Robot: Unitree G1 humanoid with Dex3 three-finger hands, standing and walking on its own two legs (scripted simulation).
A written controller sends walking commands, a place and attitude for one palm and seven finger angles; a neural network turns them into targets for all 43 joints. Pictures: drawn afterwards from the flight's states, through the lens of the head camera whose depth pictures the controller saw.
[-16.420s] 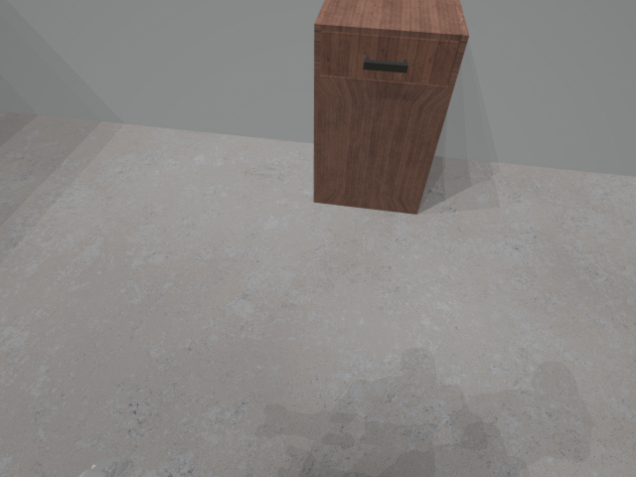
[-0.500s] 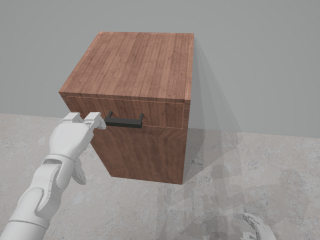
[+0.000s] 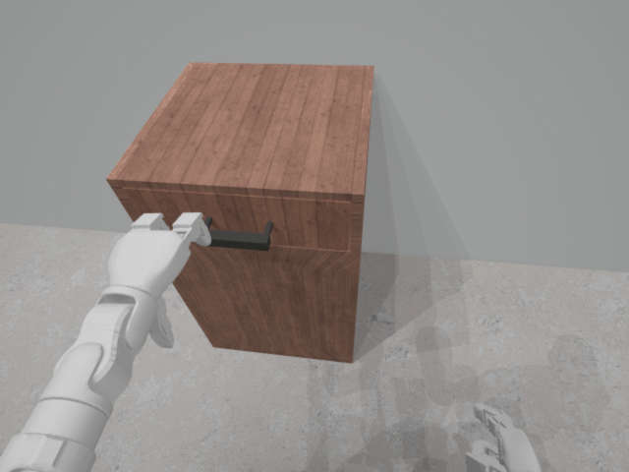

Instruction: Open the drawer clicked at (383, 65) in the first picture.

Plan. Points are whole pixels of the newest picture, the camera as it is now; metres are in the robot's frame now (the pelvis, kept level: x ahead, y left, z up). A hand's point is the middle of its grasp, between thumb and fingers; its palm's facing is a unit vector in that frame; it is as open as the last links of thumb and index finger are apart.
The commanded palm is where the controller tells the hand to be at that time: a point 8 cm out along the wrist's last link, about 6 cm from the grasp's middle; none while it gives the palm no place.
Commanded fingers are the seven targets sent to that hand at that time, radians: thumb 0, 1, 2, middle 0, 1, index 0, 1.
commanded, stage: move the hooked fingers above the handle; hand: left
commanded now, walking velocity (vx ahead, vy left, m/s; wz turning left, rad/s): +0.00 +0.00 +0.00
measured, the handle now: (235, 231) +0.52 +0.23 -0.08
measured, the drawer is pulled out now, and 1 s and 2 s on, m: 0.00 0.00 0.00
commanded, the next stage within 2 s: lower the fingers behind the handle in 1.92 s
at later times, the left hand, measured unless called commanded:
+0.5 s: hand (196, 257) +0.39 +0.23 +0.02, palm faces -0.05 -0.05 -1.00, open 13.9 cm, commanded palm +0.37 +0.24 +0.08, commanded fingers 0.00 -0.50 0.30 -0.30 -1.20 -0.30 -1.20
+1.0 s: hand (211, 246) +0.43 +0.23 -0.01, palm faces -0.05 -0.02 -1.00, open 13.9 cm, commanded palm +0.43 +0.24 +0.05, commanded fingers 0.00 -0.50 0.30 -0.30 -1.20 -0.30 -1.20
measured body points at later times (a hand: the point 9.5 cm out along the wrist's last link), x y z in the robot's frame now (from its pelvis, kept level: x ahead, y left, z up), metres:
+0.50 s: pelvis +0.01 +0.00 -0.01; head +0.07 -0.02 +0.43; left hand +0.39 +0.24 +0.07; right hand +0.11 -0.26 -0.15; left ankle +0.00 +0.12 -0.73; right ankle -0.01 -0.10 -0.73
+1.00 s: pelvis +0.00 +0.01 -0.03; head +0.08 +0.01 +0.42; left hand +0.43 +0.23 +0.04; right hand +0.06 -0.26 -0.16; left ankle +0.00 +0.12 -0.73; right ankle -0.01 -0.10 -0.73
